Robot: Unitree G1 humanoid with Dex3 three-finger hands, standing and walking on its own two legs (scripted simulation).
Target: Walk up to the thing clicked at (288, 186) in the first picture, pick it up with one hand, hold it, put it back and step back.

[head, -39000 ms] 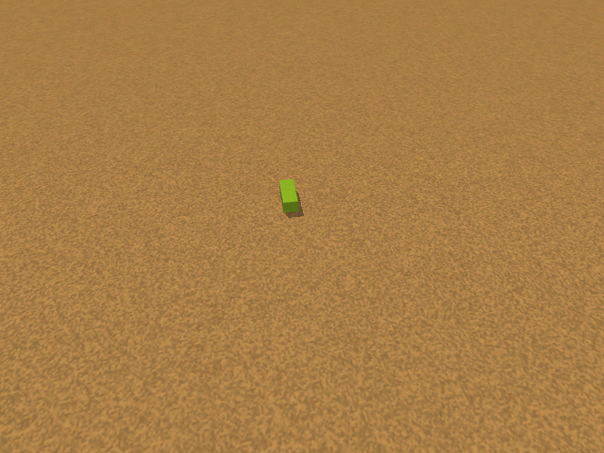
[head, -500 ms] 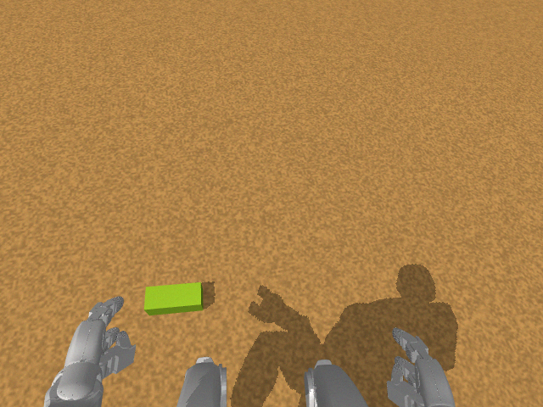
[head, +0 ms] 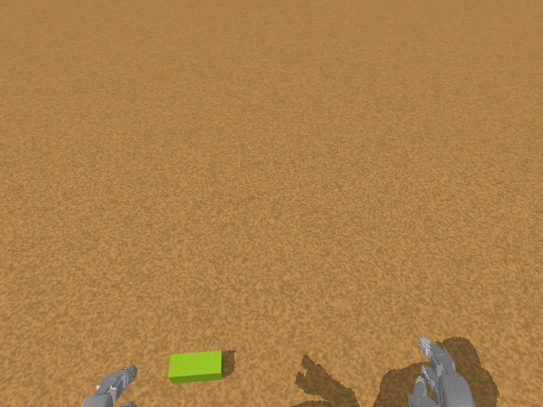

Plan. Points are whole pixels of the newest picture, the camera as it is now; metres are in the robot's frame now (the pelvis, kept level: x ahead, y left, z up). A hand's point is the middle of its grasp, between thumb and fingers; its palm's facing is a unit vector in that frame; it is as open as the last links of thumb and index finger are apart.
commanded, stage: home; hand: left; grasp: from above
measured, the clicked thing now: (197, 366) +0.45 +0.24 -0.68
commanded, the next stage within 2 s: stand in 1.86 s
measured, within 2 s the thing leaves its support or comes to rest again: neither
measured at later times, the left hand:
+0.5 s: hand out of the picture +0.16 +0.17 -0.05, palm faces +0.05 -0.98 -0.21, open 7.4 cm
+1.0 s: hand out of the picture +0.16 +0.18 -0.05, palm faces +0.04 -0.98 -0.20, open 7.4 cm
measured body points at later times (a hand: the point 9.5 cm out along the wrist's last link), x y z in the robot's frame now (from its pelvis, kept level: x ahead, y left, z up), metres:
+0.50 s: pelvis -0.01 -0.01 +0.00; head +0.01 -0.01 +0.45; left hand +0.15 +0.22 -0.03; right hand +0.15 -0.25 -0.07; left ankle +0.01 +0.13 -0.68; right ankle -0.02 -0.14 -0.68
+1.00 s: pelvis -0.01 +0.00 +0.00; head +0.01 +0.00 +0.45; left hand +0.15 +0.23 -0.03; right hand +0.16 -0.25 -0.06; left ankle +0.01 +0.13 -0.68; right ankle -0.02 -0.14 -0.68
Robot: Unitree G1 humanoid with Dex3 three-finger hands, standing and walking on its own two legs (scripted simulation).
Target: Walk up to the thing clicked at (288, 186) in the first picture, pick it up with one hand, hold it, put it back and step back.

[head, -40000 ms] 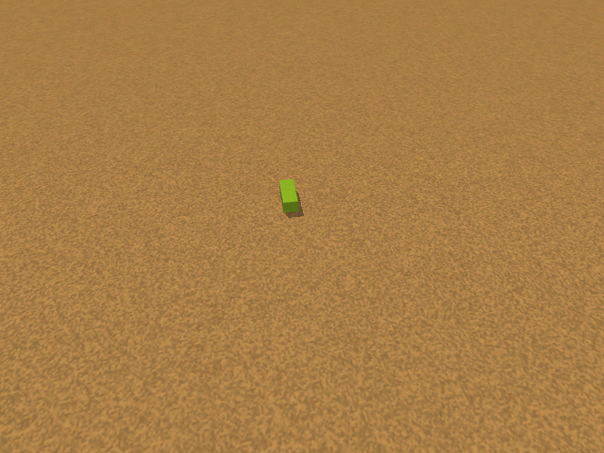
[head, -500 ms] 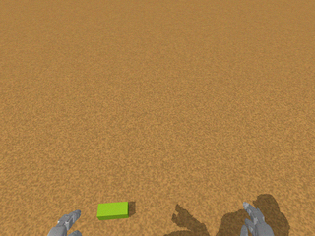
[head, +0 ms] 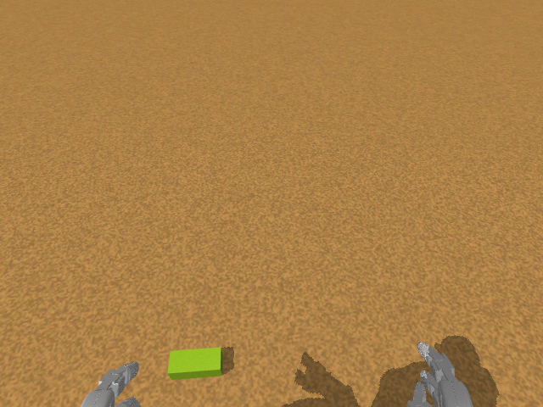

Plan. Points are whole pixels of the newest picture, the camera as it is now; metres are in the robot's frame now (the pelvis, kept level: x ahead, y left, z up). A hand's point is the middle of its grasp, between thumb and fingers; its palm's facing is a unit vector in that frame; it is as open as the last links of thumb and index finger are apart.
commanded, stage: home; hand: left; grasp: from above
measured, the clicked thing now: (196, 363) +0.45 +0.24 -0.68
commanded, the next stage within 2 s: stand in 0.86 s
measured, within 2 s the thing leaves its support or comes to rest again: neither
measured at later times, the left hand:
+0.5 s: hand out of the picture +0.17 +0.18 -0.04, palm faces +0.04 -0.98 -0.21, open 7.4 cm
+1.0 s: hand out of the picture +0.18 +0.18 -0.05, palm faces +0.02 -0.97 -0.26, open 7.4 cm
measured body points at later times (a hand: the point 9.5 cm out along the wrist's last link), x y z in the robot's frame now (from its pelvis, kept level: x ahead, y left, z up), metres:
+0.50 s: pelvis +0.01 +0.00 +0.00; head +0.03 +0.00 +0.45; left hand +0.17 +0.23 -0.03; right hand +0.17 -0.25 -0.07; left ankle +0.02 +0.13 -0.68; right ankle -0.01 -0.14 -0.68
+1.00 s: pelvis +0.01 +0.00 +0.00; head +0.04 +0.00 +0.45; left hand +0.17 +0.23 -0.03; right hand +0.17 -0.25 -0.08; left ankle +0.02 +0.13 -0.68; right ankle -0.01 -0.14 -0.68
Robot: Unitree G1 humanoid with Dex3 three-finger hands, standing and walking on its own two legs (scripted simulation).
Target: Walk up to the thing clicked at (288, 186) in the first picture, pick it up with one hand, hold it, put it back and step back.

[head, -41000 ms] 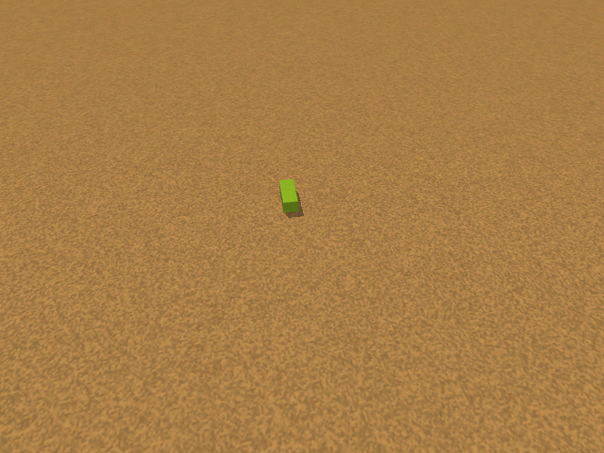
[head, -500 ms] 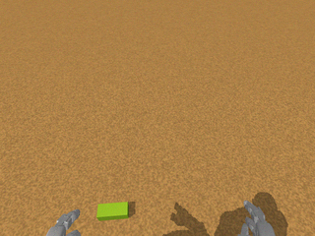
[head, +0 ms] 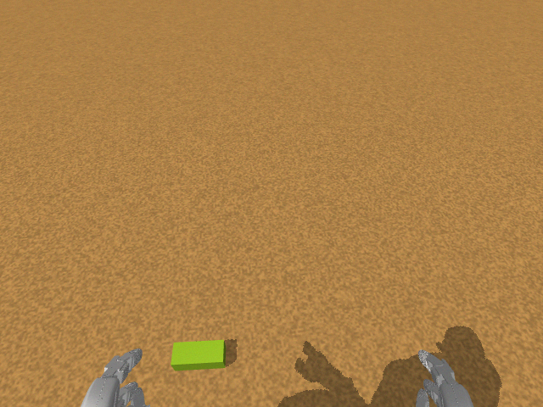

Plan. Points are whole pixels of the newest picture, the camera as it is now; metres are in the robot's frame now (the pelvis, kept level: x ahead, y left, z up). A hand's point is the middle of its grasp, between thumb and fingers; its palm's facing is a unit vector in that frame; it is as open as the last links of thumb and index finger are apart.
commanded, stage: stand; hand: left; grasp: from above
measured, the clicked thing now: (199, 355) +0.45 +0.24 -0.68
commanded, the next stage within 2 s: none
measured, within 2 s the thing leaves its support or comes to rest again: neither
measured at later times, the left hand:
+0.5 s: hand out of the picture +0.04 +0.24 -0.11, palm faces +0.05 -0.94 -0.33, open 7.4 cm
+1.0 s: hand out of the picture +0.04 +0.24 -0.10, palm faces +0.04 -0.94 -0.34, open 7.4 cm
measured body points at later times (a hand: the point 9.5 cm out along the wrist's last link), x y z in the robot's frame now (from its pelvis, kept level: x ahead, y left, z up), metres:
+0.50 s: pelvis +0.00 +0.01 +0.05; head +0.01 +0.01 +0.50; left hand +0.04 +0.29 -0.09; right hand +0.07 -0.27 -0.09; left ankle +0.01 +0.13 -0.68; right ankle -0.02 -0.14 -0.68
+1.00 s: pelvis -0.01 +0.00 +0.06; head -0.01 +0.00 +0.51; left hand +0.04 +0.29 -0.07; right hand +0.05 -0.28 -0.08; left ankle +0.01 +0.13 -0.68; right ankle -0.02 -0.14 -0.68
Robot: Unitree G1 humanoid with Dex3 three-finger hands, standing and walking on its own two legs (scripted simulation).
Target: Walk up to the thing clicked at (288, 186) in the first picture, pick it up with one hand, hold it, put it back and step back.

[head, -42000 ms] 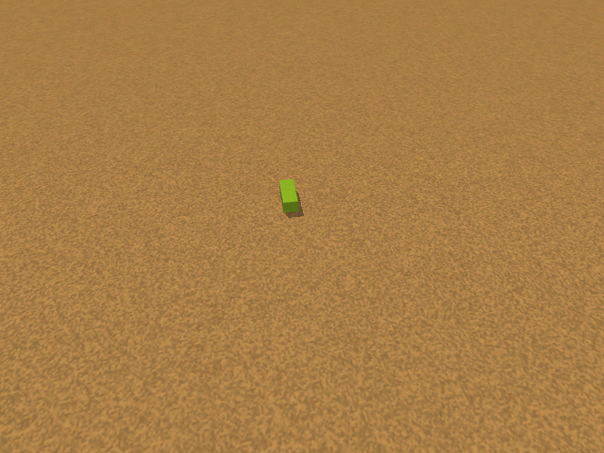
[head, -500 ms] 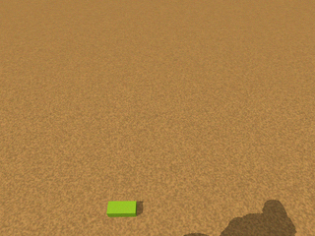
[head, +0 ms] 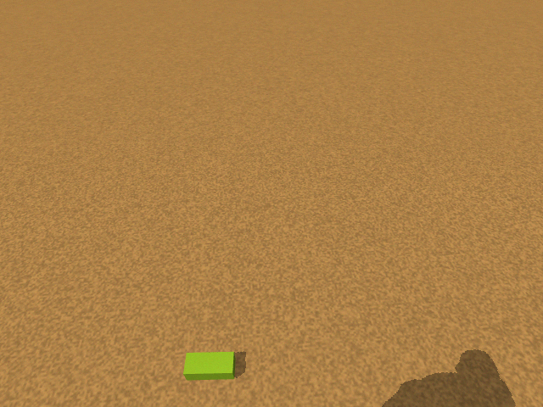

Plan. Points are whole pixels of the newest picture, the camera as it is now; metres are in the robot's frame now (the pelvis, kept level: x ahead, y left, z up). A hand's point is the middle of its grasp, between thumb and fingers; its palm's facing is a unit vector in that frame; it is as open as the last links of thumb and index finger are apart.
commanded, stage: stand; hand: left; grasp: from above
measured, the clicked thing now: (210, 365) +0.46 +0.24 -0.75
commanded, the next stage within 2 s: step back in 1.48 s
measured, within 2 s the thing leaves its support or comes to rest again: neither
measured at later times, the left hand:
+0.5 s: hand out of the picture +0.07 +0.24 -0.16, palm faces +0.02 -0.94 -0.33, open 7.4 cm
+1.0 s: hand out of the picture +0.08 +0.24 -0.15, palm faces +0.01 -0.94 -0.34, open 7.4 cm
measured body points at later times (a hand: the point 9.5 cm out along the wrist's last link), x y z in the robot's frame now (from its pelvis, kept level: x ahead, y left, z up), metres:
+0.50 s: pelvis +0.00 +0.00 +0.00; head +0.01 -0.01 +0.45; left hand +0.07 +0.29 -0.13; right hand +0.06 -0.29 -0.14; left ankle +0.02 +0.13 -0.75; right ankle -0.01 -0.14 -0.75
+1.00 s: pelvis +0.01 -0.01 +0.00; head +0.02 -0.01 +0.45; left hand +0.08 +0.29 -0.13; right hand +0.08 -0.30 -0.14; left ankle +0.02 +0.13 -0.75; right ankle -0.01 -0.14 -0.75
